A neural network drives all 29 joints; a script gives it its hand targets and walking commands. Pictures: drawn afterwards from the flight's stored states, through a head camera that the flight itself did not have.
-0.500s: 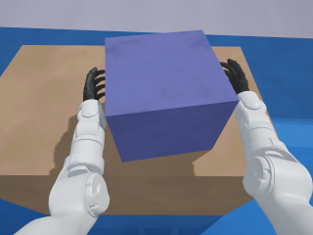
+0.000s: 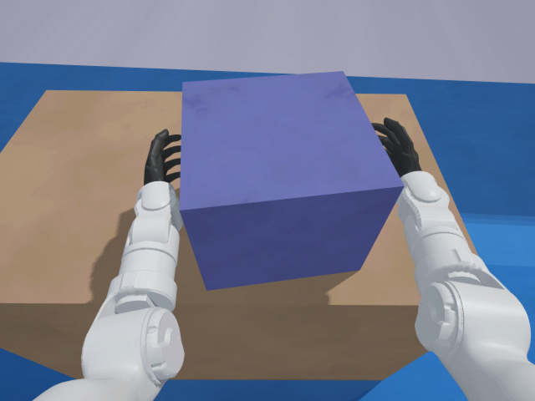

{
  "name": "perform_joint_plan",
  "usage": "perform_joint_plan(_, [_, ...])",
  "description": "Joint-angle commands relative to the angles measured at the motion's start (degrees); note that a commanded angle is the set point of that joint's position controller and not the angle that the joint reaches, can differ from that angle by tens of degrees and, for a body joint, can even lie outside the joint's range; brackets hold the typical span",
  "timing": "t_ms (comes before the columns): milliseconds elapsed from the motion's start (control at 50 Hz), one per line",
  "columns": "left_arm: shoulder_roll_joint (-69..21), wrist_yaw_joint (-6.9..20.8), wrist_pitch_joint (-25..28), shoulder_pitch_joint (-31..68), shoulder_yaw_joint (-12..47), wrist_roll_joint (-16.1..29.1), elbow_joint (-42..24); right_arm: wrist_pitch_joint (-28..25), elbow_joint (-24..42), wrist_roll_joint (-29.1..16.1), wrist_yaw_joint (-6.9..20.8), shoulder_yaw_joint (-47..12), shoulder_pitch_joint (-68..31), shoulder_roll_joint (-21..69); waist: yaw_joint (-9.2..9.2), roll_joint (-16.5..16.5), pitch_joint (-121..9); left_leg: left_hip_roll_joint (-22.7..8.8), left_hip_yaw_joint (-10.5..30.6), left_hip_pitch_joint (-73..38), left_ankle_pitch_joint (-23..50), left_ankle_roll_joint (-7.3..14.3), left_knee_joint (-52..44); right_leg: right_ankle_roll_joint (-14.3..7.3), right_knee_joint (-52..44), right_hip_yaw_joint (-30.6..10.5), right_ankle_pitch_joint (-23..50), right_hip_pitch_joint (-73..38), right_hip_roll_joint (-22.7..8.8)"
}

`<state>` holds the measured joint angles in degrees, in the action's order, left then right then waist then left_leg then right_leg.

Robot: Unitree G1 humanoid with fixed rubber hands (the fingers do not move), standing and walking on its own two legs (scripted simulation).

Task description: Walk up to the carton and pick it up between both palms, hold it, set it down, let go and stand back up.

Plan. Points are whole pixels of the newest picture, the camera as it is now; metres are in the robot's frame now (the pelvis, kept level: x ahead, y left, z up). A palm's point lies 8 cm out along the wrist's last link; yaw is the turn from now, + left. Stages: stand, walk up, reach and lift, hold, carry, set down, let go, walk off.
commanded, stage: reach and lift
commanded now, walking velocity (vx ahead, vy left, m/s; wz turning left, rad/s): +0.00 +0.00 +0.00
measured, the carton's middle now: (275, 180) +0.46 +0.05 +0.04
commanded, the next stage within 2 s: none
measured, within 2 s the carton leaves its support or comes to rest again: leaves its support in 0.16 s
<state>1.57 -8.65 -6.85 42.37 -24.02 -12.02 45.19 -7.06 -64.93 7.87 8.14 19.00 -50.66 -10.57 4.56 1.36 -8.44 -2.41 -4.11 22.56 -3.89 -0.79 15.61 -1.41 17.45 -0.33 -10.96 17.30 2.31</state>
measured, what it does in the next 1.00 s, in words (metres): stands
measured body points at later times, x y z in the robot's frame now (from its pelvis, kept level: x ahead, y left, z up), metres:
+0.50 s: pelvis -0.02 +0.01 +0.00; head -0.04 +0.03 +0.45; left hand +0.38 +0.23 +0.15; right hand +0.41 -0.14 +0.16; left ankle +0.03 +0.13 -0.75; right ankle -0.04 -0.10 -0.75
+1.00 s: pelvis -0.01 +0.01 +0.00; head -0.05 +0.03 +0.45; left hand +0.38 +0.23 +0.17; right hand +0.40 -0.15 +0.18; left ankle +0.03 +0.13 -0.75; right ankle -0.04 -0.10 -0.75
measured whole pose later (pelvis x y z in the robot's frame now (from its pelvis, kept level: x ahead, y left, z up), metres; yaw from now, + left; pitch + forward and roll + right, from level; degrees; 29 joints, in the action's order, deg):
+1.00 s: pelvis -0.01 +0.01 +0.00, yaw +2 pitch +0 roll -1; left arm 7.2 -7.6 -28.7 38.8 -13.5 -8.9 29.2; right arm 9.5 -49.6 -8.8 2.9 6.6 -45.3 -10.5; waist -1.9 1.7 -5.6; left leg -1.0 -2.2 11.4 -4.7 0.2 16.2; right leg -0.7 14.3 1.7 -10.6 3.5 1.1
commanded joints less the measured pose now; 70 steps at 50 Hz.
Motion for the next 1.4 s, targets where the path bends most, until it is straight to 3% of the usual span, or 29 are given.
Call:
perform_joint_plan(0, [-26.6, 10.0, 1.9, 34.0, 18.9, 3.6, -7.2, -2.1, 9.4, -0.7, 4.4, -12.0, -32.6, 25.8, 0.90, 2.8, -31.5, 1.2, -1.9, -19.2, 14.5, 0.0, 3.6, 5.4, 1.8, 3.3, 33.9, -9.8, -2.0])
perform_joint_plan(120, [-29.3, 9.4, 0.0, 38.5, 24.3, 7.1, -11.7, -1.2, 13.8, -3.4, 3.7, -12.4, -34.9, 26.5, -1.62, -2.1, -37.3, 1.4, -0.7, -24.8, 15.3, -0.9, 4.8, 4.2, 0.7, 3.4, 29.2, -8.0, -1.7])
perform_joint_plan(220, [-29.7, 10.2, -1.7, 40.5, 24.8, 7.5, -11.1, 1.0, 11.9, -4.6, 3.1, -13.7, -33.7, 27.3, -3.68, -0.9, -31.6, 1.6, 0.2, -24.0, 13.2, -0.9, 3.7, 4.6, 0.2, 4.0, 28.7, -8.6, -1.9])
perform_joint_plan(280, [-26.8, 11.2, -4.5, 38.2, 21.6, 6.6, -6.0, 3.7, 9.7, -5.0, 3.3, -10.9, -33.5, 25.1, -2.54, -0.2, -21.5, 1.3, 0.2, -22.0, 2.7, 0.4, 0.5, 3.9, -3.1, 3.4, 14.1, -5.7, -2.6])
perform_joint_plan(300, [-27.5, 11.3, -4.7, 38.4, 21.7, 5.8, -7.5, 3.6, 14.0, -4.9, 3.4, -13.3, -35.0, 28.2, -2.15, 1.7, -23.2, 1.5, -0.2, -23.2, 3.1, 0.7, 0.7, 4.3, -2.9, 3.4, 15.0, -6.6, -2.5])
perform_joint_plan(340, [-28.1, 11.0, -5.4, 41.7, 22.7, 7.0, -10.2, 3.7, 14.3, -5.3, 3.7, -11.8, -37.4, 27.1, -2.43, -0.6, -24.0, 1.8, 0.1, -24.6, 2.2, 1.0, 0.4, 3.9, -3.2, 3.5, 12.2, -4.7, -2.0])
perform_joint_plan(360, [-27.3, 10.7, -6.0, 39.9, 21.2, 6.2, -7.7, 4.2, 12.4, -5.7, 3.9, -13.0, -36.7, 26.7, -0.84, -0.7, -23.4, 1.3, 0.2, -24.7, 3.3, 0.7, 0.4, 3.3, -3.3, 3.3, 12.2, -4.1, -1.4])
perform_joint_plan(380, [-28.9, 10.5, -6.1, 41.7, 23.2, 7.3, -11.0, 4.1, 15.2, -6.5, 3.7, -12.4, -37.1, 27.9, -2.69, -1.2, -26.1, 1.7, 0.2, -27.2, 4.5, 0.5, 1.2, 3.3, -3.4, 3.5, 11.9, -4.2, -1.5])
perform_joint_plan(400, [-29.0, 10.3, -6.9, 38.9, 22.5, 6.7, -10.1, 4.2, 17.8, -6.8, 3.4, -13.9, -38.4, 28.2, -1.57, -0.2, -26.7, 1.8, 0.4, -26.1, 6.0, 0.6, 1.6, 3.2, -3.0, 3.3, 14.0, -6.3, -1.5])
perform_joint_plan(420, [-29.2, 10.7, -7.5, 40.6, 23.3, 7.5, -10.8, 5.4, 14.8, -6.9, 3.2, -12.0, -36.9, 26.6, -3.73, -1.5, -24.4, 1.8, 0.7, -26.3, 3.5, 0.7, 1.1, 3.2, -3.8, 3.3, 12.0, -5.4, -1.4])
perform_joint_plan(500, [-28.2, 11.1, -10.0, 38.9, 22.3, 6.0, -11.2, 7.0, 14.3, -7.6, 3.5, -12.4, -35.7, 25.6, -4.07, -1.4, -20.0, 1.4, 1.3, -28.1, 2.6, 0.9, 0.3, 2.9, -5.2, 3.9, 7.5, -3.6, -1.2])
perform_joint_plan(540, [-27.1, 11.7, -11.5, 34.0, 20.8, 5.3, -9.6, 7.8, 14.6, -8.4, 3.4, -12.4, -34.4, 23.9, -2.84, -1.6, -20.1, 0.9, 1.3, -29.8, 4.0, 1.1, 1.0, 2.6, -5.1, 3.1, 9.7, -4.5, -1.0])
perform_joint_plan(620, [-28.5, 11.2, -11.5, 41.4, 24.9, 7.5, -17.3, 7.9, 17.1, -8.5, 3.3, -12.9, -37.3, 25.2, -4.30, -3.0, -24.3, 0.7, 1.8, -32.4, 4.0, -0.1, 1.9, 1.9, -4.7, 3.8, 7.0, -2.7, -0.4])
perform_joint_plan(720, [-28.4, 11.5, -12.1, 35.1, 26.3, 7.8, -20.0, 8.8, 21.4, -12.5, 1.8, -19.7, -33.5, 26.2, -4.80, -2.4, -24.9, 1.3, 2.4, -32.8, 14.2, -0.6, 4.0, 2.9, -3.3, 3.8, 20.1, -8.3, -0.3])
perform_joint_plan(760, [-30.5, 11.7, -12.2, 35.6, 31.1, 10.7, -27.7, 9.2, 25.5, -16.0, 1.4, -22.9, -33.1, 27.3, -5.76, -4.5, -30.4, 0.9, 3.6, -36.1, 20.9, -1.4, 5.8, 3.0, -2.5, 3.5, 22.8, -7.7, 0.1])
perform_joint_plan(780, [-30.6, 11.6, -13.2, 33.6, 30.9, 9.7, -25.8, 10.0, 26.3, -16.6, 1.1, -23.7, -31.4, 27.5, -4.81, -5.5, -27.7, 1.2, 3.3, -36.4, 20.2, -1.9, 5.5, 2.9, -3.4, 3.6, 19.4, -6.2, 0.4])
perform_joint_plan(800, [-31.0, 11.5, -13.4, 36.3, 32.8, 11.0, -29.9, 10.1, 28.5, -17.4, 1.1, -24.1, -34.3, 26.4, -6.80, -5.3, -27.6, 1.0, 4.4, -36.1, 20.9, -2.0, 6.3, 2.7, -3.3, 4.0, 20.1, -6.0, 0.5])
perform_joint_plan(820, [-28.8, 12.2, -14.3, 34.8, 30.3, 9.7, -25.4, 11.7, 24.8, -17.4, 0.7, -22.8, -29.7, 26.9, -7.16, -3.9, -22.0, 1.5, 3.9, -34.1, 16.0, -1.4, 4.6, 2.8, -4.5, 3.1, 17.6, -5.8, 0.1])
perform_joint_plan(860, [-29.5, 12.8, -15.4, 36.4, 33.2, 11.7, -29.2, 12.6, 27.2, -17.7, 0.0, -22.9, -31.6, 26.1, -8.51, -3.6, -24.1, 1.6, 3.9, -35.0, 13.4, -1.1, 4.0, 3.0, -4.5, 3.1, 17.2, -7.7, -0.3])
perform_joint_plan(900, [-29.4, 12.8, -16.2, 38.7, 32.4, 10.7, -27.9, 13.5, 26.7, -17.2, 0.2, -22.9, -33.5, 26.4, -7.36, -3.4, -21.3, 1.5, 4.0, -34.1, 9.5, -0.8, 3.1, 3.0, -5.2, 3.4, 12.8, -5.2, -0.4])
perform_joint_plan(920, [-29.5, 12.8, -16.8, 36.0, 32.9, 11.0, -30.1, 13.6, 31.1, -18.9, -0.5, -25.0, -32.8, 28.8, -6.41, -4.6, -24.5, 1.9, 3.5, -34.7, 12.2, -0.9, 4.1, 3.1, -4.3, 2.5, 16.6, -7.8, -0.6])
perform_joint_plan(940, [-29.4, 13.0, -16.5, 37.9, 33.7, 12.7, -31.7, 13.5, 33.5, -19.9, -1.0, -26.2, -35.3, 29.0, -7.55, -3.2, -26.1, 2.0, 3.9, -34.7, 14.3, -0.9, 4.3, 3.3, -4.2, 3.2, 19.5, -9.1, -0.1])
perform_joint_plan(1020, [-26.9, 14.8, -17.5, 35.6, 29.0, 9.9, -31.1, 15.7, 33.8, -20.1, -2.8, -29.4, -33.2, 31.5, -5.84, -1.0, -23.4, 3.3, 3.2, -30.1, 11.0, 1.0, 2.7, 4.7, -2.8, 1.3, 26.9, -16.1, -1.3])
perform_joint_plan(1040, [-26.2, 15.2, -18.5, 33.0, 27.5, 8.8, -27.3, 16.8, 31.0, -20.2, -2.7, -29.3, -31.6, 30.4, -5.03, -0.7, -18.9, 3.1, 3.3, -29.5, 8.6, 1.1, 1.7, 4.7, -3.3, 1.5, 23.2, -14.3, -1.4])
perform_joint_plan(1100, [-24.7, 17.1, -19.9, 33.5, 25.5, 8.2, -26.8, 18.1, 34.2, -19.7, -3.7, -29.0, -33.1, 30.8, -6.01, 2.9, -16.2, 4.2, 2.5, -27.6, 4.8, 2.4, 0.1, 5.5, -3.8, 1.3, 22.6, -15.3, -1.9])
perform_joint_plan(1180, [-25.8, 17.3, -19.6, 34.3, 30.4, 11.5, -34.2, 17.7, 39.4, -21.5, -5.1, -31.3, -32.3, 31.7, -7.63, 0.1, -24.4, 3.6, 3.3, -33.4, 13.6, 0.9, 2.8, 5.0, -3.2, 2.0, 27.5, -15.5, -0.6])
perform_joint_plan(1300, [-25.1, 18.1, -22.8, 33.6, 29.9, 9.4, -34.3, 21.5, 36.1, -23.6, -5.5, -30.4, -30.0, 29.1, -8.99, -4.5, -14.8, 3.2, 3.6, -34.0, 9.6, 0.3, 1.4, 4.1, -5.4, 1.9, 17.5, -10.0, -1.1])
perform_joint_plan(1360, [-24.5, 17.7, -24.1, 37.2, 31.5, 10.9, -36.5, 22.4, 37.3, -23.6, -5.1, -29.6, -31.8, 28.4, -10.07, -3.9, -15.1, 3.0, 3.3, -34.1, 5.7, 0.3, 0.9, 3.3, -6.2, 2.5, 11.2, -7.1, -0.8])
perform_joint_plan(1380, [-24.5, 17.8, -24.6, 37.5, 30.2, 10.4, -35.8, 22.6, 38.9, -24.3, -5.0, -30.2, -33.1, 28.9, -8.84, -3.5, -16.3, 2.8, 3.1, -33.8, 4.7, 1.2, 0.7, 3.5, -6.3, 2.2, 10.1, -8.2, -1.1])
